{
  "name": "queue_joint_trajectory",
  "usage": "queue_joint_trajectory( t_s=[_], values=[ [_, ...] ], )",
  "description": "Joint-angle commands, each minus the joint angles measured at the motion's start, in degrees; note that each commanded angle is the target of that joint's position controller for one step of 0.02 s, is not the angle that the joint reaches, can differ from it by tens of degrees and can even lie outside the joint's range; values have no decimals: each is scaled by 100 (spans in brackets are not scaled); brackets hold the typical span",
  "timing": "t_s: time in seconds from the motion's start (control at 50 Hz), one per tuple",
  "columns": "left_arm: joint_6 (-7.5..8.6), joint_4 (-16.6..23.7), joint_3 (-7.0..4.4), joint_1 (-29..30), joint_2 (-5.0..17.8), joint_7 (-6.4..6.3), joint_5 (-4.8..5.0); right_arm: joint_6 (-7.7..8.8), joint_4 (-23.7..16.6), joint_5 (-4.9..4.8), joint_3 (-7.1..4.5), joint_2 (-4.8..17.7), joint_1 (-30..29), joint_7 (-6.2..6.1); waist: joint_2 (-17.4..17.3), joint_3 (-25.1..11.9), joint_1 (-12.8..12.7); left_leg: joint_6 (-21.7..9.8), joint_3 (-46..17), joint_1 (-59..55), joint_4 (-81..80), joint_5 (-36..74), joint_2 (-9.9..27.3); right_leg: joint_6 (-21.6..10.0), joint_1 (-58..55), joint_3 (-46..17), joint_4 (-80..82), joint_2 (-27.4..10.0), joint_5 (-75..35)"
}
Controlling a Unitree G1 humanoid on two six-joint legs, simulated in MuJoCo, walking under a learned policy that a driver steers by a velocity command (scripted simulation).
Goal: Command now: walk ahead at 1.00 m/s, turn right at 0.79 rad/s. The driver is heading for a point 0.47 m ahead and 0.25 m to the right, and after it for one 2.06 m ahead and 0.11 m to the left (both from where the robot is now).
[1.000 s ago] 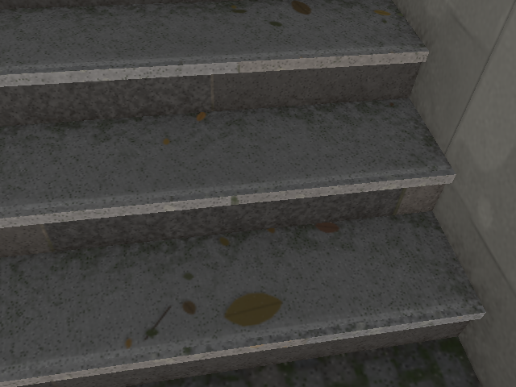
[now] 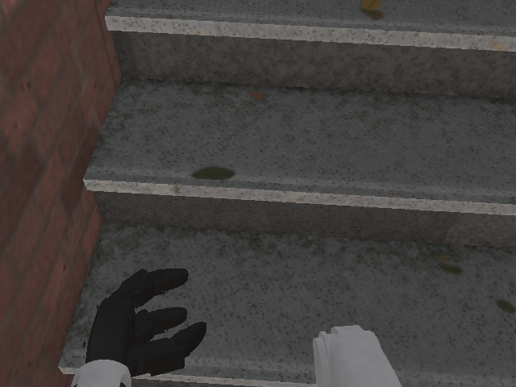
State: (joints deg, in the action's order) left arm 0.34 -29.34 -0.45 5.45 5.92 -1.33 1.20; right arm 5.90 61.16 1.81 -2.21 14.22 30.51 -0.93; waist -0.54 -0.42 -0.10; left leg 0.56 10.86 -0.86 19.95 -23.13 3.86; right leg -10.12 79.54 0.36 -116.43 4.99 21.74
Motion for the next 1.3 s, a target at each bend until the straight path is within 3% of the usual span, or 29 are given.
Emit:
queue_joint_trajectory(
  t_s=[0.02, 0.06, 0.08, 0.12, 0.14, 0.18, 0.26, 0.34, 0.42, 0.46, 0.48, 0.52, 0.62, 0.72, 0.78, 0.82, 0.84, 0.86, 0.88, 0.94, 1.0, 1.06, 1.12, 1.16, 1.2, 1.22, 1.24, 1.26, 1.3],
  values=[
    [-266, 87, 55, -683, 397, 83, -91, 165, -995, -510, 104, 463, -1338, -312, 49, 160, -1116, -339, 970, 3514, -1871, 7416, 478, 122, -4791, 1565, 2341, 336, -480],
    [-377, -425, -236, -2603, 960, 37, -187, 312, -1513, -545, -297, 2134, -1350, -342, -730, -1768, -1852, -819, 460, 1770, 332, 11908, 1007, 118, -6695, 1492, 3118, 432, -286],
    [-389, -675, -356, -3466, 1244, 92, -280, 297, -1726, -645, -384, 2128, -1783, -234, -1172, -2176, -2164, -888, 184, 878, 1776, 12267, 1201, -55, -6945, 1139, 3814, 380, 263],
    [-111, -767, -628, -2671, 1609, 242, -68, 243, -2136, -482, -381, 1333, -2182, 130, -136, -1600, -1637, -730, -383, 1548, 6084, 6006, 171, -397, -7332, -423, 7865, 613, -179],
    [-92, -721, -695, -1470, 1856, 233, -175, 325, -2764, -52, -121, 312, -1989, 283, 1745, -985, -486, -222, -1064, 4461, 8990, 1785, -1026, -1109, -7664, -3526, 8443, -232, -2294],
    [52, -813, -554, -1507, 1473, 103, -283, 339, -3397, 247, 51, -38, -2098, 283, 334, -1038, -222, -361, -1930, 5582, 10804, 1420, -816, -1543, -7176, -5909, 9941, -900, 1213],
    [490, -1787, -453, -2532, 1312, 168, -405, 42, -4101, 265, 546, -707, -3418, -81, -57, 934, 29, -508, -1528, 7833, 11845, -559, -463, -766, -6000, -3459, 9781, -502, -1063],
    [507, -2133, -469, -2925, 1418, 186, -276, -21, -5108, 320, 711, -848, -5314, -209, -48, 1015, -90, -578, -1072, 7235, 9478, -1868, 31, -400, -4762, -2383, 11028, -394, -2085],
    [449, -1251, -963, -1619, 2513, 130, 22, -278, -3776, -172, 256, -78, -2059, -414, 473, -2269, 1300, -277, -833, -131, 5103, 869, -491, -393, -4443, -1929, 9083, -439, -10019],
    [767, -911, -963, -1045, 1918, 337, -239, 20, -3229, -18, -137, 753, -911, -309, -1364, -2890, 1720, -681, -2449, -594, 2453, 160, 312, 362, -5260, -1410, 4763, 252, -5368],
    [872, -725, -590, -622, 951, 359, -661, -18, -2667, -110, -142, 710, -984, -193, -2212, -1891, 1377, -852, -2684, -345, 2295, 4258, 536, 495, -4038, -1031, 2837, 490, -1418],
    [576, -883, -559, -2504, 912, 426, -588, 89, -2759, -68, -225, 468, -2295, -82, -1068, -2213, -69, -1517, -5511, -320, 1032, 2780, 1554, 604, -3171, -1364, 423, 423, -1497],
    [218, -119, 88, -431, -177, 312, -674, 308, -811, -70, -30, -584, -306, -46, -14, 240, 156, -1295, -2880, 127, 696, 3047, 607, 171, -74, -1061, -1471, 401, 279],
    [97, 1267, 293, 1678, -9, 232, -513, 420, -581, -88, 3, -97, -298, -115, -334, 1045, -134, -1341, -2531, 1493, -1698, 2721, 791, 283, 205, 234, -386, -620, 1437],
    [199, 1171, 424, 1235, -31, 326, -15, 233, -632, -465, 52, -109, 2, -143, 704, -426, -218, -1373, -1561, 3167, -2434, 6821, 122, 328, -5627, 1271, 3982, -297, -353],
    [117, 780, -68, -1657, 698, 23, -135, 682, -1055, -483, -620, 2110, -454, 38, -1378, -2446, -1726, -1323, -2075, 1662, 111, 12723, 967, 394, -7999, 116, 4430, -20, 86],
    [14, 735, -339, -1956, 1280, -18, -205, 808, -1318, -535, -811, 2274, -820, 138, -1355, -2778, -2155, -964, -2355, 1010, 1699, 12983, 816, 426, -8190, 123, 5906, 73, 209],
    [164, 462, -538, -1783, 1555, 3, -195, 801, -1485, -385, -760, 1400, -858, 210, -723, -2495, -1657, -644, -2675, 1865, 3452, 7812, 196, 316, -8754, -1049, 6963, -637, -671],
    [248, 45, -657, -1941, 1952, 39, -334, 672, -1997, -576, -551, 295, -566, 347, 1998, -3030, -1108, -361, -2179, 3705, 6976, 1682, -1001, -414, -9223, -4327, 8391, -2755, -2695],
    [387, -943, -410, -1508, 740, 180, -328, 250, -2689, -108, -318, -596, -1627, 206, -95, -906, -167, -800, -1908, 5439, 10181, 1611, -315, -446, -7373, -3307, 9175, -2592, -712],
    [626, -2008, -151, -2494, -92, 161, -430, -157, -2876, -118, 73, -1060, -1838, 189, 281, 275, 65, -1187, -1854, 6839, 10951, 329, -339, 60, -7110, -1365, 9510, -2218, -1109],
    [865, -2683, -146, -2617, 294, 130, -524, -490, -3705, -177, 345, -1489, -2978, -34, 469, 1150, 574, -1274, -1968, 7953, 11515, -986, -389, 453, -6481, -146, 10849, -2536, -769],
    [755, -2743, 43, -1995, 376, 135, -334, -589, -4275, -160, 465, -1095, -4142, -152, 38, 1437, 971, -1220, -1071, 6379, 8578, -521, -504, 773, -4843, 1636, 12038, -1609, -2556],
    [847, -2113, -127, -1784, 1513, -159, 208, -718, -3408, 6, 203, -115, -2447, 178, 104, -246, 1357, -966, 378, 2314, 6968, 699, -1101, 212, -4542, 2096, 11382, -1445, -8496],
    [930, -1586, -533, -1601, 3025, -148, 221, -729, -2819, -87, -91, 421, -632, 93, 412, -2336, 2039, -906, 243, 1002, 6523, 607, -1391, 56, -6472, 1622, 8684, -1921, -12625],
    [952, -1296, -694, -1219, 3059, 89, 213, -581, -2949, -82, -180, 678, -143, 111, 847, -2647, 2075, -876, -457, 702, 4700, 63, -1425, 99, -7064, 1193, 6890, -2104, -12588],
    [899, -1172, -679, -1508, 2344, 303, 111, -494, -3045, -218, -403, 1010, -969, 207, 284, -2130, 1575, -1232, -1669, 820, 2348, 436, -1540, 420, -6741, 772, 4449, -1347, -7485],
    [851, -550, -435, -1591, 1332, 561, -297, -480, -2862, -308, -562, 1420, -1716, 193, -1774, -1470, 643, -1745, -3847, 51, 1792, 4183, -650, 946, -3927, 301, 1530, -30, -1314],
    [891, 181, -187, -1286, 829, 513, -677, -612, -2768, -198, -505, 1240, -1964, -4, -268, -1806, 384, -2378, -6134, 432, 123, -845, 16, 834, -2265, -655, -1266, -221, -1271]
  ],
)
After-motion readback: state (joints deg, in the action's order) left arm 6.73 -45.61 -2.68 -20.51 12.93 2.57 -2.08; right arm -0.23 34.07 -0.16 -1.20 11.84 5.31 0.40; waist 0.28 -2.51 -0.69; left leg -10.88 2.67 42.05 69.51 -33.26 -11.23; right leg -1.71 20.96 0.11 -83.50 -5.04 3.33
